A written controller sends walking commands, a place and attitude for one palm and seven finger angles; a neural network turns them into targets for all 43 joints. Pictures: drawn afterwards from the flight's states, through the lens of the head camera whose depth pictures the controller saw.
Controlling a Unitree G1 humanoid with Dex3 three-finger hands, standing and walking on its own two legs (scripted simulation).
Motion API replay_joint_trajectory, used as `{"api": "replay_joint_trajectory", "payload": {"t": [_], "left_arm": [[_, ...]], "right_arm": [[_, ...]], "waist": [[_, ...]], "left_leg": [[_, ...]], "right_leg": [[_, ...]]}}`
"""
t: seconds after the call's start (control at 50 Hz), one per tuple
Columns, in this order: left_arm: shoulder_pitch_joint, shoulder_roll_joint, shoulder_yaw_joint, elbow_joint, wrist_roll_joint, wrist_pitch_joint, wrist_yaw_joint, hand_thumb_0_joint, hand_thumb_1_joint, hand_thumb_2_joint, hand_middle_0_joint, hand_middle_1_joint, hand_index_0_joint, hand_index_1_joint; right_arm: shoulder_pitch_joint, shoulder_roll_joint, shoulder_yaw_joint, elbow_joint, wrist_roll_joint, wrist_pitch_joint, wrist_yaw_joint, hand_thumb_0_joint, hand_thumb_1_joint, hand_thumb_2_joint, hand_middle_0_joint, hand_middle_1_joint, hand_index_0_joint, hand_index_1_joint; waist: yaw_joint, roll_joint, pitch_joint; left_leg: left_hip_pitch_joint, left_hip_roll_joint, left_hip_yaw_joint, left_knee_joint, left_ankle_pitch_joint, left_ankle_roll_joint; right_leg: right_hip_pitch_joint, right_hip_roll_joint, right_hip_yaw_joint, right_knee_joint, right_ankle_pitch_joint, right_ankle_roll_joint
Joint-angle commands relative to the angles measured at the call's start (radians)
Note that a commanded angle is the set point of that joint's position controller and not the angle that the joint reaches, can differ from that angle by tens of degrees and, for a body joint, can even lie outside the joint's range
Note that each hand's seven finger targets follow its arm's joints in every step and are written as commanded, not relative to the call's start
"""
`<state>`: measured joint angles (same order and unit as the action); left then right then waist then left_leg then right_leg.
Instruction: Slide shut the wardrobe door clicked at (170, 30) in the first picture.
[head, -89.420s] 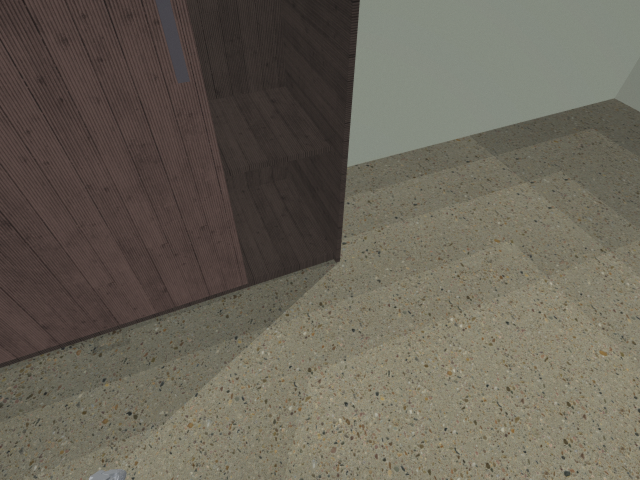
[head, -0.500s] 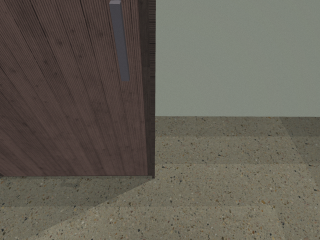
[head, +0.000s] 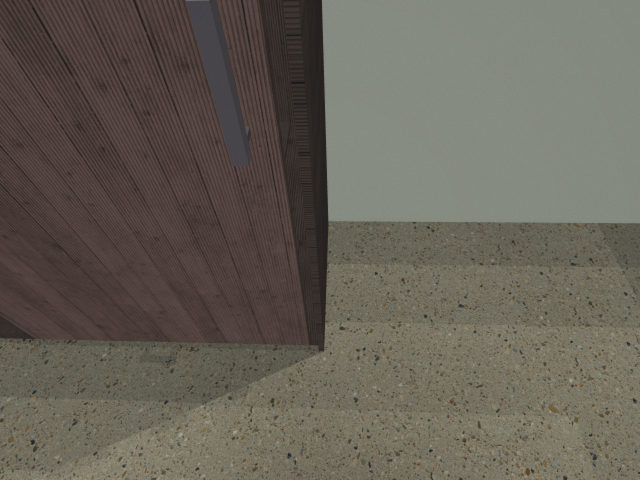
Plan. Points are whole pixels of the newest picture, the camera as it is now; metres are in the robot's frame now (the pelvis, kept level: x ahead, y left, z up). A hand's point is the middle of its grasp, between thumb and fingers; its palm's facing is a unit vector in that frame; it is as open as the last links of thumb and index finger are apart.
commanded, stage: come to a stop and stand still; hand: left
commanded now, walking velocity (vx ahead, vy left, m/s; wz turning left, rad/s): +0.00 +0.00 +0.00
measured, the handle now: (228, 82) +0.53 +0.14 +0.21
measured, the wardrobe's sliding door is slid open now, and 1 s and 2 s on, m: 0.02 0.02 0.02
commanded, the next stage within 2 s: look again from close up in 1.10 s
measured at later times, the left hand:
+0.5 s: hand out of the picture +0.00 +0.19 -0.17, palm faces -0.02 -0.98 -0.22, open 7.3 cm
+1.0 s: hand out of the picture -0.06 +0.21 -0.17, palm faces -0.02 -0.98 -0.21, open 7.4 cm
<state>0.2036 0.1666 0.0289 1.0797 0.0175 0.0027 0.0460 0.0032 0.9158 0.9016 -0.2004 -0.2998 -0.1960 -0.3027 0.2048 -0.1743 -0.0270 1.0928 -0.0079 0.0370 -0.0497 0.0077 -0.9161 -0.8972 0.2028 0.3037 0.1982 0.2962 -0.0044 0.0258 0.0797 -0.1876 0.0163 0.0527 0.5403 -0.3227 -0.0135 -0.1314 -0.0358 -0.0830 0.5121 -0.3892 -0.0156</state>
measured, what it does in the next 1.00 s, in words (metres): shifts its weight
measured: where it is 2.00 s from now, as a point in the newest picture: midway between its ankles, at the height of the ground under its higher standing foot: outside the picture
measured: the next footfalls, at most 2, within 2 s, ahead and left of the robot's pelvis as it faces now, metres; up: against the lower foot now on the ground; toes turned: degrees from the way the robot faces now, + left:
none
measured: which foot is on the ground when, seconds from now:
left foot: down 0.00-1.00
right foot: down 0.00-1.00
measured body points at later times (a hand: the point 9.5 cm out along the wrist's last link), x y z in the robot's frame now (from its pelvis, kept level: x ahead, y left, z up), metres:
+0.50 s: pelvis -0.03 +0.01 +0.00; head -0.02 +0.01 +0.45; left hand +0.00 +0.24 -0.15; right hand +0.00 -0.22 -0.16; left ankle -0.03 +0.13 -0.73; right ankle -0.07 -0.10 -0.73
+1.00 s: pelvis -0.05 +0.03 +0.00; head -0.04 +0.03 +0.45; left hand -0.06 +0.27 -0.15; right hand -0.05 -0.19 -0.16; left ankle -0.03 +0.13 -0.73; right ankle -0.07 -0.10 -0.73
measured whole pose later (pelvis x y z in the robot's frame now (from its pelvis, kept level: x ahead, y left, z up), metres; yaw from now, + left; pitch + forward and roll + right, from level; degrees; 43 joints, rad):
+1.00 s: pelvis -0.05 +0.03 +0.00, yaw -2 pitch -1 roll +0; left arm 0.32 0.18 -0.01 1.09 0.01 0.00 0.03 0.00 0.91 0.90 -0.20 -0.30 -0.19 -0.30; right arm 0.29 -0.17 0.01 1.09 -0.01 -0.02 -0.02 0.01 -0.91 -0.90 0.20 0.30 0.20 0.30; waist 0.00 0.00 0.02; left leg -0.24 0.00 0.08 0.48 -0.23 0.03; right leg -0.19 -0.05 -0.04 0.49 -0.29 0.02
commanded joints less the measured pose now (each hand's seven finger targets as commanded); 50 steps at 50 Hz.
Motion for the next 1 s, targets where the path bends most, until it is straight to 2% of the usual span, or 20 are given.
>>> {"api": "replay_joint_trajectory", "payload": {"t": [0.0,0.04,0.06,0.08,0.1,0.12,0.16,0.18,0.3,0.32,0.34,0.36,0.38,0.42,0.46,0.54,0.56,0.68,0.84,0.98], "left_arm": [[0.126,0.166,0.015,0.011,0.008,-0.007,0.011,0.0,0.9,0.9,-0.2,-0.3,-0.2,-0.3],[0.053,0.173,0.014,-0.007,0.006,-0.004,0.006,0.0,0.9,0.9,-0.2,-0.3,-0.2,-0.3],[0.03,0.166,0.013,-0.012,0.002,-0.002,0.005,0.0,0.9,0.9,-0.2,-0.3,-0.2,-0.3],[0.009,0.165,0.012,-0.018,-0.004,0.0,0.002,0.0,0.9,0.9,-0.2,-0.3,-0.2,-0.3],[0.019,0.145,0.008,-0.023,-0.007,0.001,0.001,0.0,0.9,0.9,-0.2,-0.3,-0.2,-0.3],[0.032,0.134,0.005,-0.021,-0.002,0.003,0.004,0.0,0.9,0.9,-0.2,-0.3,-0.2,-0.3],[0.031,0.138,0.005,-0.004,-0.003,0.004,0.0,0.0,0.9,0.9,-0.2,-0.3,-0.2,-0.3],[0.035,0.139,0.004,0.002,-0.004,0.0,-0.002,0.0,0.9,0.9,-0.2,-0.3,-0.2,-0.3],[0.049,0.13,-0.005,0.028,-0.005,-0.009,-0.004,0.0,0.9,0.9,-0.2,-0.3,-0.2,-0.3],[0.162,0.124,-0.007,0.021,0.007,-0.045,0.038,0.0,0.9,0.9,-0.2,-0.3,-0.2,-0.3],[0.129,0.168,0.0,-0.019,0.003,-0.058,0.031,0.0,0.9,0.9,-0.2,-0.3,-0.2,-0.3],[0.104,0.176,0.004,-0.04,0.002,-0.066,0.025,0.0,0.9,0.9,-0.2,-0.3,-0.2,-0.3],[0.095,0.173,0.004,-0.064,0.001,-0.065,0.021,0.0,0.9,0.9,-0.2,-0.3,-0.2,-0.3],[0.092,0.136,-0.004,-0.089,-0.005,-0.055,0.014,0.0,0.9,0.9,-0.2,-0.3,-0.2,-0.3],[0.101,0.117,-0.008,-0.096,-0.004,-0.036,0.009,0.0,0.9,0.9,-0.2,-0.3,-0.2,-0.3],[0.117,0.109,-0.017,-0.093,-0.001,-0.015,-0.003,0.0,0.9,0.9,-0.2,-0.3,-0.2,-0.3],[0.114,0.108,-0.018,-0.091,0.0,-0.014,-0.005,0.0,0.9,0.9,-0.2,-0.3,-0.2,-0.3],[0.146,0.112,-0.018,-0.078,0.0,-0.012,-0.012,0.0,0.9,0.9,-0.2,-0.3,-0.2,-0.3],[0.155,0.119,-0.019,-0.042,-0.002,-0.023,-0.014,0.0,0.9,0.9,-0.2,-0.3,-0.2,-0.3],[0.155,0.119,-0.019,-0.017,-0.001,-0.024,-0.012,0.0,0.9,0.9,-0.2,-0.3,-0.2,-0.3]], "right_arm": [[0.005,-0.082,-0.022,-0.059,0.001,0.002,0.005,0.0,-0.9,-0.9,0.2,0.3,0.2,0.3],[0.031,-0.08,-0.02,-0.042,0.001,0.006,0.007,0.0,-0.9,-0.9,0.2,0.3,0.2,0.3],[0.055,-0.078,-0.017,-0.034,0.0,0.004,0.011,0.0,-0.9,-0.9,0.2,0.3,0.2,0.3],[0.075,-0.089,-0.016,-0.018,-0.003,-0.002,0.013,0.0,-0.9,-0.9,0.2,0.3,0.2,0.3],[0.07,-0.111,-0.012,-0.012,-0.009,-0.01,0.012,0.0,-0.9,-0.9,0.2,0.3,0.2,0.3],[0.057,-0.125,-0.01,-0.005,-0.011,-0.011,0.014,0.0,-0.9,-0.9,0.2,0.3,0.2,0.3],[0.034,-0.119,-0.002,-0.003,-0.005,-0.015,0.011,0.0,-0.9,-0.9,0.2,0.3,0.2,0.3],[0.04,-0.12,0.0,0.002,-0.007,-0.02,0.009,0.0,-0.9,-0.9,0.2,0.3,0.2,0.3],[0.039,-0.115,0.007,0.014,-0.007,-0.025,0.009,0.0,-0.9,-0.9,0.2,0.3,0.2,0.3],[-0.021,-0.121,0.001,-0.068,0.005,-0.052,0.023,0.0,-0.9,-0.9,0.2,0.3,0.2,0.3],[0.026,-0.065,0.008,-0.1,0.0,-0.05,0.03,0.0,-0.9,-0.9,0.2,0.3,0.2,0.3],[0.054,-0.054,0.006,-0.105,-0.005,-0.049,0.036,0.0,-0.9,-0.9,0.2,0.3,0.2,0.3],[0.077,-0.064,0.005,-0.111,-0.003,-0.054,0.033,0.0,-0.9,-0.9,0.2,0.3,0.2,0.3],[0.094,-0.093,0.005,-0.115,-0.006,-0.063,0.029,0.0,-0.9,-0.9,0.2,0.3,0.2,0.3],[0.108,-0.106,0.004,-0.111,-0.009,-0.064,0.025,0.0,-0.9,-0.9,0.2,0.3,0.2,0.3],[0.09,-0.104,0.009,-0.122,-0.009,-0.057,0.025,0.0,-0.9,-0.9,0.2,0.3,0.2,0.3],[0.094,-0.103,0.009,-0.12,-0.012,-0.057,0.027,0.0,-0.9,-0.9,0.2,0.3,0.2,0.3],[0.109,-0.119,0.008,-0.099,-0.012,-0.065,0.027,0.0,-0.9,-0.9,0.2,0.3,0.2,0.3],[0.118,-0.12,0.008,-0.064,-0.006,-0.075,0.025,0.0,-0.9,-0.9,0.2,0.3,0.2,0.3],[0.107,-0.121,0.009,-0.036,-0.003,-0.075,0.023,0.0,-0.9,-0.9,0.2,0.3,0.2,0.3]], "waist": [[0.024,-0.213,-0.086],[-0.01,-0.173,-0.048],[-0.023,-0.146,-0.048],[-0.032,-0.097,-0.045],[-0.018,-0.041,-0.054],[-0.006,-0.036,-0.052],[-0.001,-0.012,-0.011],[-0.003,0.012,-0.033],[-0.001,-0.008,-0.052],[0.035,-0.084,-0.01],[-0.008,-0.107,-0.066],[-0.01,-0.066,-0.146],[-0.018,-0.083,-0.186],[-0.019,-0.053,-0.152],[-0.006,0.065,-0.103],[0.004,-0.036,0.035],[0.005,-0.014,0.046],[0.016,0.017,0.015],[0.011,-0.014,-0.031],[0.01,-0.021,-0.02]], "left_leg": [[-0.142,0.035,-0.02,0.158,-0.145,0.003],[-0.098,0.051,-0.021,0.087,-0.065,0.002],[-0.042,0.06,-0.021,0.013,0.048,0.006],[0.037,0.082,-0.035,-0.076,0.283,0.013],[0.093,0.116,-0.059,-0.104,0.465,0.024],[0.078,0.131,-0.057,-0.106,0.449,0.03],[0.081,0.128,-0.056,-0.111,0.47,0.027],[0.094,0.126,-0.051,-0.115,0.512,0.026],[0.104,0.117,-0.046,-0.17,0.392,0.021],[-0.025,0.094,0.013,0.083,0.308,0.002],[-0.096,0.059,-0.019,0.071,0.006,0.02],[-0.1,0.058,-0.017,0.048,0.004,0.017],[-0.071,0.048,-0.02,0.002,0.051,0.02],[-0.005,0.075,-0.053,-0.04,0.272,0.034],[-0.018,0.107,-0.081,-0.045,0.387,0.053],[-0.124,0.096,-0.106,-0.122,0.105,0.062],[-0.135,0.092,-0.115,-0.143,0.063,0.063],[-0.15,0.104,-0.152,-0.224,-0.057,0.073],[-0.079,0.097,-0.117,-0.196,0.057,0.068],[-0.06,0.099,-0.106,-0.189,0.105,0.066]], "right_leg": [[0.157,-0.269,0.177,-0.094,1.137,-0.148],[0.091,-0.229,0.142,-0.092,0.981,-0.144],[0.054,-0.198,0.119,-0.092,0.853,-0.117],[-0.006,-0.156,0.094,-0.079,0.723,-0.076],[-0.039,-0.103,0.075,-0.084,0.586,-0.035],[-0.03,-0.077,0.081,-0.131,0.447,-0.015],[-0.029,-0.077,0.086,-0.16,0.441,-0.009],[-0.001,-0.082,0.085,-0.153,0.488,-0.011],[0.029,-0.087,0.091,-0.208,0.44,-0.013],[-0.014,-0.151,0.174,-0.164,0.898,0.051],[0.061,-0.194,0.183,-0.108,0.995,-0.005],[0.115,-0.206,0.169,-0.075,0.957,-0.053],[0.109,-0.172,0.148,-0.043,0.841,-0.068],[-0.007,-0.104,0.116,-0.03,0.568,-0.046],[-0.05,-0.058,0.076,-0.019,0.335,-0.028],[-0.13,-0.037,0.093,-0.08,0.071,-0.019],[-0.139,-0.035,0.093,-0.085,0.044,-0.019],[-0.113,-0.032,0.078,-0.07,0.053,-0.013],[-0.107,-0.057,0.096,-0.099,0.124,-0.014],[-0.11,-0.06,0.102,-0.109,0.145,-0.012]]}}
